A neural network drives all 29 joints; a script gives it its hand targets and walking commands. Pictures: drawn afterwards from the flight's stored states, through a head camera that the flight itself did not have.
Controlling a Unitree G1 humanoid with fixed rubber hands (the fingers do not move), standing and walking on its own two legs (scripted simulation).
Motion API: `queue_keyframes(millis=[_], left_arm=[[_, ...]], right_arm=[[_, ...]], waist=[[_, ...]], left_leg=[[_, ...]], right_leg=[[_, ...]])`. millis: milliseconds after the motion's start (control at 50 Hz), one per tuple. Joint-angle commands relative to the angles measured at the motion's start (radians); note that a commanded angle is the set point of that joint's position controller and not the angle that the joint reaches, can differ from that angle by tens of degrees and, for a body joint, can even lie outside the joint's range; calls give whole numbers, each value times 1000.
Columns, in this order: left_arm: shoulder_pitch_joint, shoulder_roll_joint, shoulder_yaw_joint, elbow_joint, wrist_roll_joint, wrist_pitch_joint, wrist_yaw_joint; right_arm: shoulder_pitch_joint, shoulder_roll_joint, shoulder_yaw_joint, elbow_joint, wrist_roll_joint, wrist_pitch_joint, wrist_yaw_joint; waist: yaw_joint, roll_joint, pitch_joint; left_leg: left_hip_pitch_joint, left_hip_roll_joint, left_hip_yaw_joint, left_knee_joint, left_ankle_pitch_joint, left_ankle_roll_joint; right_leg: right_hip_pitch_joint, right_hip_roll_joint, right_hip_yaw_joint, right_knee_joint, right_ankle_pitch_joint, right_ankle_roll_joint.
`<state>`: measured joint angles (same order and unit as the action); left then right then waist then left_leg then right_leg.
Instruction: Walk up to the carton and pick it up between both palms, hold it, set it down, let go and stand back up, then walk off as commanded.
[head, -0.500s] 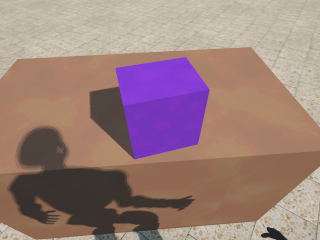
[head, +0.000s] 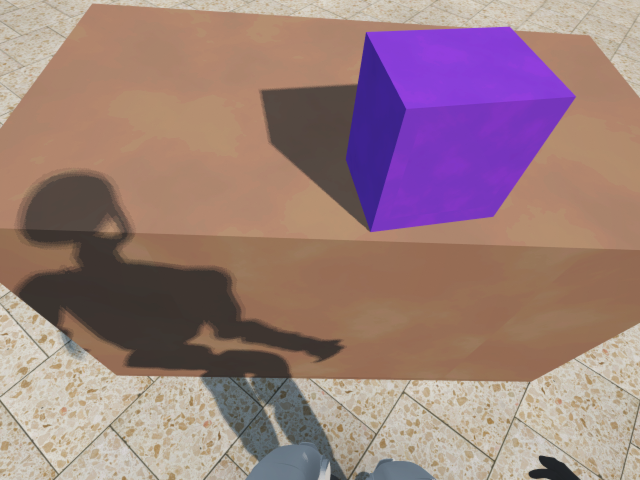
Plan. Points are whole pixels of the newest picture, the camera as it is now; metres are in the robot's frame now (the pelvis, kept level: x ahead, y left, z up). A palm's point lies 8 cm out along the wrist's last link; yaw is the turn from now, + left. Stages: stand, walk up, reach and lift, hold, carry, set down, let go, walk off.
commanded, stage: walk off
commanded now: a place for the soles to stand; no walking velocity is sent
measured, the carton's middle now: (436, 134) +0.56 -0.10 +0.10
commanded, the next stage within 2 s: none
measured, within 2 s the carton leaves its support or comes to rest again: neither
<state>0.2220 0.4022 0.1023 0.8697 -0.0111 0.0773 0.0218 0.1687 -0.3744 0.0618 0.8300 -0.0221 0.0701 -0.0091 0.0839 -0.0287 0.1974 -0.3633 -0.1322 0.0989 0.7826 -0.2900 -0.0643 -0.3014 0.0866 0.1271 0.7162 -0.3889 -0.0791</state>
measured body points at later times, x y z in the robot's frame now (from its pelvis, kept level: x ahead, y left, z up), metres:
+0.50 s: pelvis -0.10 +0.12 -0.02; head -0.05 +0.20 +0.42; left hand -0.03 +0.46 -0.17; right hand +0.04 -0.15 -0.10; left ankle -0.07 +0.21 -0.71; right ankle -0.09 -0.09 -0.63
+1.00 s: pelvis -0.18 -0.03 -0.03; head -0.11 -0.03 +0.42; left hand -0.08 +0.31 -0.14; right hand -0.07 -0.34 -0.14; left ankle -0.10 +0.17 -0.68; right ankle -0.14 -0.14 -0.71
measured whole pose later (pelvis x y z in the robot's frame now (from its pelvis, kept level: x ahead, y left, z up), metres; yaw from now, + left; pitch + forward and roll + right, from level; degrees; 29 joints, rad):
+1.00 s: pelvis -0.18 -0.03 -0.03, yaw -6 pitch -6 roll +2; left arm 0.18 0.42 0.10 0.87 -0.01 0.03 0.00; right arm 0.11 -0.40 0.04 0.82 -0.02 0.05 -0.03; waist 0.07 -0.03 0.27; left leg -0.47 0.02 -0.13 1.09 -0.50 -0.03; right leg -0.41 0.08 0.13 0.97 -0.45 -0.01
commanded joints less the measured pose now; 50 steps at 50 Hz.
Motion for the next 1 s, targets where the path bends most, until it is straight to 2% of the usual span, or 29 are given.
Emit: queue_keyframes(millis=[0,20,40,60,80,100,120,160,180,200,220,240,300,340,380,460,480,540,680,740,780,820,840,860,880,900,920,940,980], left_arm=[[-129,247,62,-133,17,-47,84],[-190,326,78,-196,48,-57,95],[-222,339,73,-196,45,-80,97],[-261,302,51,-192,38,-85,91],[-266,280,31,-176,35,-80,78],[-247,269,23,-181,37,-72,65],[-239,248,11,-165,32,-61,54],[-129,196,-11,-124,0,-40,42],[-15,196,-2,-106,-13,-28,36],[-72,205,15,-96,2,-20,51],[-120,238,26,-116,6,-26,54],[-83,278,37,-91,3,-26,50],[12,270,34,-43,-2,-19,36],[41,265,31,-34,-1,-22,30],[23,259,27,-41,6,-22,27],[16,251,24,-29,10,-21,24],[11,247,24,-45,10,-25,24],[12,263,36,-37,20,-22,17],[15,248,32,-36,19,-31,13],[-10,252,38,-66,25,-38,1],[7,239,42,-68,28,-42,-6],[47,230,33,-64,30,-48,-11],[72,213,35,-50,33,-59,-18],[137,223,38,-29,33,-71,-23],[187,285,47,-22,40,-76,-25],[88,365,54,-85,40,-80,-25],[-16,395,57,-115,40,-73,-26],[-37,361,44,-123,38,-75,-12],[-108,302,31,-116,39,-73,-6]], right_arm=[[4,-192,-200,-173,16,-9,-24],[0,-226,-204,-162,29,5,-21],[-38,-239,-206,-146,21,3,-22],[7,-251,-207,-98,20,-17,-20],[29,-252,-200,-72,13,-27,-16],[55,-253,-201,-41,16,-32,-5],[98,-232,-195,-8,21,-44,0],[44,-264,-193,6,-4,-59,2],[-50,-338,-198,-35,-17,-64,-2],[-126,-393,-210,-43,-6,-55,-10],[-163,-387,-204,-85,-10,-59,-23],[-176,-368,-202,-95,-16,-65,-30],[-150,-280,-195,-94,-15,-69,-34],[-126,-268,-202,-97,-2,-74,-40],[-96,-249,-198,-90,1,-74,-47],[-50,-246,-204,-81,11,-78,-52],[-79,-239,-197,-97,9,-81,-54],[-65,-248,-200,-104,5,-79,-53],[-73,-261,-201,-96,7,-82,-56],[-63,-299,-206,-93,5,-82,-52],[-56,-305,-205,-93,1,-73,-51],[-95,-319,-204,-92,1,-74,-47],[-105,-321,-199,-85,6,-68,-46],[-106,-294,-193,-67,1,-60,-42],[-104,-242,-178,-87,12,-52,-44],[-108,-196,-164,-100,32,-52,-53],[-150,-232,-177,-87,33,-47,-64],[-141,-244,-178,-72,38,-47,-62],[-60,-249,-173,-46,45,-52,-55]], waist=[[-69,-217,-280],[-40,-223,-202],[-58,-173,-97],[-103,-155,-82],[-142,-171,-85],[-157,-168,-95],[-195,-47,-147],[-132,205,-97],[-68,354,-124],[-86,330,-97],[-108,278,-48],[-78,210,14],[-76,271,-22],[-72,208,-67],[-87,232,-104],[-108,260,-137],[-102,255,-133],[-120,253,-135],[-100,259,-147],[-114,322,-151],[-99,331,-161],[-72,405,-222],[-50,385,-213],[-20,337,-291],[5,57,-308],[-19,-221,-292],[-25,-174,-199],[-33,-80,-156],[-63,-129,-103]], left_leg=[[120,78,-479,900,-412,53],[72,75,-635,1047,-524,77],[-3,104,-693,1027,-519,73],[1,137,-681,815,-485,68],[54,134,-551,608,-431,62],[117,157,-446,263,-314,65],[186,195,-410,-195,-74,64],[150,209,-470,-386,56,37],[102,370,-655,-346,277,72],[-7,467,-752,-449,271,106],[-59,449,-782,-527,-11,61],[-68,400,-726,-529,-141,-6],[86,346,-590,-425,-7,-26],[159,392,-624,-412,48,7],[239,368,-591,-343,224,12],[300,366,-587,-332,262,5],[259,374,-569,-325,288,53],[233,389,-607,-373,93,94],[208,432,-590,-295,231,222],[225,459,-572,-263,257,291],[173,462,-559,-252,283,300],[162,425,-482,-195,329,298],[66,373,-412,-155,356,245],[-2,302,-305,-12,324,185],[-186,174,-190,219,97,136],[-260,47,-173,405,-423,105],[-214,58,-259,514,-399,105],[-263,59,-290,533,-302,115],[-250,41,-293,535,-229,111]], right_leg=[[-174,-430,518,-246,629,-199],[-397,-610,620,-276,546,-291],[-437,-603,615,-250,471,-252],[-367,-468,449,-149,559,-164],[-392,-346,286,-98,518,-98],[-347,-286,222,-70,492,-47],[-245,-176,150,84,379,22],[-271,13,155,295,-47,30],[-320,113,178,483,-217,48],[-355,107,241,614,-208,55],[-377,96,237,630,-157,61],[-374,82,237,602,-74,70],[-360,96,178,605,-34,71],[-348,86,158,594,-22,72],[-362,86,161,588,-41,72],[-368,88,172,570,-56,71],[-351,84,163,581,-63,69],[-341,78,131,594,-63,89],[-313,41,112,556,-106,79],[-306,-7,49,457,-112,81],[-256,-30,12,361,-143,74],[-174,-62,-57,195,-93,63],[-31,-50,-75,-3,-8,53],[105,-64,-8,-82,76,33],[181,-178,255,-188,131,-28],[46,-369,593,-274,278,-150],[-133,-378,698,-362,104,-187],[-106,-346,652,-348,25,-141],[-127,-270,486,-288,40,-75]])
